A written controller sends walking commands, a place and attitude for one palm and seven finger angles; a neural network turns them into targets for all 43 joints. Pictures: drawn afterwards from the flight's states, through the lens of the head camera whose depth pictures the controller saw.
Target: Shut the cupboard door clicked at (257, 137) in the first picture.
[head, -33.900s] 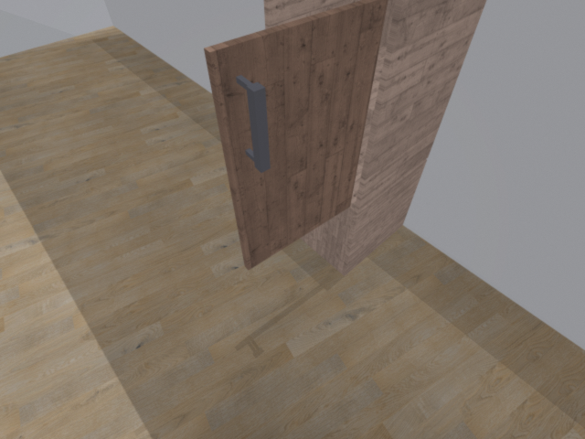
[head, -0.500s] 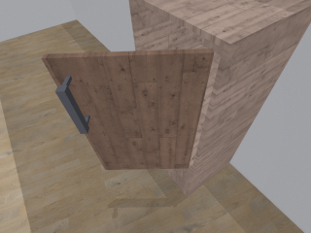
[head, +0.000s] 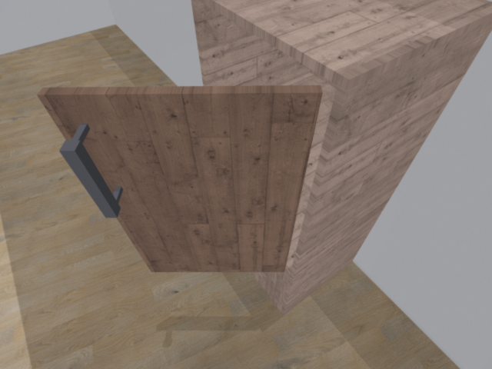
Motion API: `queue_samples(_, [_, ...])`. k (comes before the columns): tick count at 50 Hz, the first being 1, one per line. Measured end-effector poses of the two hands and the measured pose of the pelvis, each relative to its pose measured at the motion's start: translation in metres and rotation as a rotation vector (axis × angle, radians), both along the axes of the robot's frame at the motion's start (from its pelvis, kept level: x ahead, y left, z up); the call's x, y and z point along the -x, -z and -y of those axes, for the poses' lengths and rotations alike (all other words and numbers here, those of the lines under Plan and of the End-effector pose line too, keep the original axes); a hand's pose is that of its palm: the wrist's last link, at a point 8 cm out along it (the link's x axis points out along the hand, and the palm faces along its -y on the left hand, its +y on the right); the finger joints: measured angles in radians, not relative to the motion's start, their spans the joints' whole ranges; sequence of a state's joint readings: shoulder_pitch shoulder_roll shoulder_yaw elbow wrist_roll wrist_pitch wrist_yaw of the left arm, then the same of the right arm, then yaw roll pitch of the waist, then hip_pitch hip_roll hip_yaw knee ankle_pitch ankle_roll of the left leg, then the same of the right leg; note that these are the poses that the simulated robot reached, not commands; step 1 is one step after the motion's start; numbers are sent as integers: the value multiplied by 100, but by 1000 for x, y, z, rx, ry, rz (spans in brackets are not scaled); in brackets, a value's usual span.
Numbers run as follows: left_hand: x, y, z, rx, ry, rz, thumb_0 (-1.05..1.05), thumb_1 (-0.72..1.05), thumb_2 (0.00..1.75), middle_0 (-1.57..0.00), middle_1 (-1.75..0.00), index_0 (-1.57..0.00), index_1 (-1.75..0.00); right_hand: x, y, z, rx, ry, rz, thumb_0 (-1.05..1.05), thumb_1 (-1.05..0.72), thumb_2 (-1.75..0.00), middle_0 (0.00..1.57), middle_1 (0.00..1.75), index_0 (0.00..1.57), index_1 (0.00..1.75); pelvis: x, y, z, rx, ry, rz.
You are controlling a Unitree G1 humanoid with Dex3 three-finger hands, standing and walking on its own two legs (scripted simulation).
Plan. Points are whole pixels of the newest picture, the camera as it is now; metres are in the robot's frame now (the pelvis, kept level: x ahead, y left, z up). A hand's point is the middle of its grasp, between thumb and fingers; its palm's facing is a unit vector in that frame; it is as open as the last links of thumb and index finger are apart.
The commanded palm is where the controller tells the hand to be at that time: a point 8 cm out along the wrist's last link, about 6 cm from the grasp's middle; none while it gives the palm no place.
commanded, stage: come to a stop and stand still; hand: left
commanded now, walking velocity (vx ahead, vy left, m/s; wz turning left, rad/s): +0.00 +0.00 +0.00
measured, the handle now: (98, 174) +0.38 +0.27 +0.11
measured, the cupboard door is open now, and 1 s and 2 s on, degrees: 55 55 55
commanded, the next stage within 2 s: look again from close up in 0.20 s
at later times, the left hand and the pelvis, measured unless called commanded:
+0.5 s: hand out of the picture +0.00 +0.17 -0.17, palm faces +0.04 -0.98 -0.21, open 7.3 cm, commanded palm none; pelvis +0.00 -0.01 +0.00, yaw +0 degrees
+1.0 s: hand out of the picture -0.01 +0.17 -0.17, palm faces +0.04 -0.98 -0.20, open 7.3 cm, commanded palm none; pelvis +0.00 +0.00 +0.00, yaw +1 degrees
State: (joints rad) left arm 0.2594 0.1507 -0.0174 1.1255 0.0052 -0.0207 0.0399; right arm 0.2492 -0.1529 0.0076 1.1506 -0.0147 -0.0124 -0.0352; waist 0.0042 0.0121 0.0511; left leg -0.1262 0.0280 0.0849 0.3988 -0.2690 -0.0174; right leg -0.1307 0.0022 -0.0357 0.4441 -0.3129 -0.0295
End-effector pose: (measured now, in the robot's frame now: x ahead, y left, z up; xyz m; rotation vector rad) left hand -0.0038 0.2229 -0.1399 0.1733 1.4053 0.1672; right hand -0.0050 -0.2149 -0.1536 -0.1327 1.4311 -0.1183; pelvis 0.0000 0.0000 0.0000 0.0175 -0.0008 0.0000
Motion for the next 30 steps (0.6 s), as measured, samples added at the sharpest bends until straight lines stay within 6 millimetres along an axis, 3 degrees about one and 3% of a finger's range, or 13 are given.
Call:
queue_samples(13, [4,2,10,16,-15,-8,0,91,90,-20,-30,-20,-30,-14,-4,11,23,-12,26,1,-92,-90,20,30,20,30,-3,-1,6,3,-2,4])
queue_samples(30, [4,1,8,12,-24,-3,0,91,90,-20,-30,-20,-30,0,-3,5,8,-11,-10,1,-92,-90,20,30,20,30,-2,-1,6,2,-8,4])
